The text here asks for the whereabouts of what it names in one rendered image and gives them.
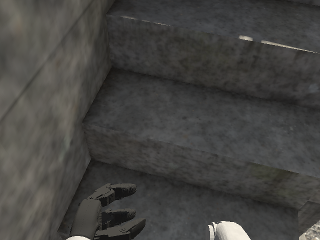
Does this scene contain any robot right thigh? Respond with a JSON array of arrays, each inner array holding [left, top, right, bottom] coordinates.
[[205, 221, 251, 240]]

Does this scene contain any robot left hand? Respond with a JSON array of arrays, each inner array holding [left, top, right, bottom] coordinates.
[[68, 183, 146, 240]]

